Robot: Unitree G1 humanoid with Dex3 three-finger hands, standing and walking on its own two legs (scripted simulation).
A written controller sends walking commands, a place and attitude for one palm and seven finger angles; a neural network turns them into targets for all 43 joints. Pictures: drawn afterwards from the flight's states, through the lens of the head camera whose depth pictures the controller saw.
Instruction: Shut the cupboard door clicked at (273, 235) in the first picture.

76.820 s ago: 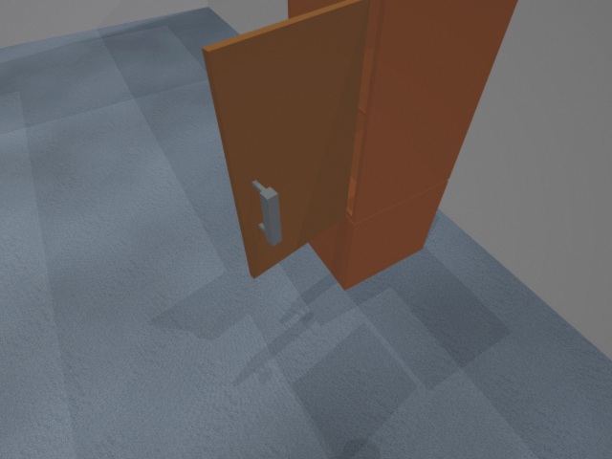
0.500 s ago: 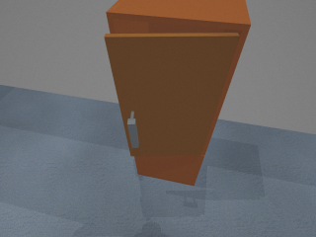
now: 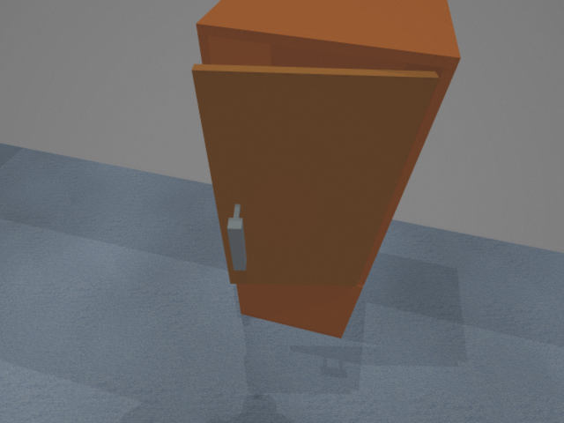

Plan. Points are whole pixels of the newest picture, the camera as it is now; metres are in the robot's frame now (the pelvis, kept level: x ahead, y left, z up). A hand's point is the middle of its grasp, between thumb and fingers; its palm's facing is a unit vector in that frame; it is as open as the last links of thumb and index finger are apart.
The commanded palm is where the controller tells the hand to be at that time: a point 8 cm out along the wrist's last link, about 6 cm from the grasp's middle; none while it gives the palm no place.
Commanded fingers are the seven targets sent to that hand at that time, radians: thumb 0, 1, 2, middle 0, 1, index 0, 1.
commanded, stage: shuffle to correct the standing spot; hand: left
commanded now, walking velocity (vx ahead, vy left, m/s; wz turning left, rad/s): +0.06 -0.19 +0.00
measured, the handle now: (238, 237) +0.48 +0.12 -0.10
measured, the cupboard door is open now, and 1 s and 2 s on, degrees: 13 13 13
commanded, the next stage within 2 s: come to a stop and stand still in 0.58 s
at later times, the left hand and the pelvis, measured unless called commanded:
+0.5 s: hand out of the picture -0.02 +0.11 -0.20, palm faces +0.07 -0.99 -0.13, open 7.3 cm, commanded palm none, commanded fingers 0.00 0.90 0.90 -0.20 -0.30 -0.20 -0.30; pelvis +0.04 -0.05 -0.02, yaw +0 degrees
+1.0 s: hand out of the picture +0.11 +0.06 -0.17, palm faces +0.05 -0.97 -0.23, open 7.3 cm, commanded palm none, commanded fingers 0.00 0.90 0.90 -0.20 -0.30 -0.20 -0.30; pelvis +0.05 -0.13 -0.01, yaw +2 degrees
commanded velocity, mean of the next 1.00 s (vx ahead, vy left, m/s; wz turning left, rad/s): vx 0.01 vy -0.07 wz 0.04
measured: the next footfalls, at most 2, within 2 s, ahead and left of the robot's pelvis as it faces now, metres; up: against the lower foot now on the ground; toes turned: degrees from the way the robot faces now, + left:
left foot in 0.50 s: +0.08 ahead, +0.04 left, +0.00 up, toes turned +7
right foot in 0.88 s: +0.08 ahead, -0.21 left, +0.00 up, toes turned +2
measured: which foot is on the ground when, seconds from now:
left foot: down 0.00-0.26, up 0.28-0.48, down 0.50-0.90, up 0.92-1.00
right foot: down 0.00-0.52, up 0.54-0.86, down 0.88-1.00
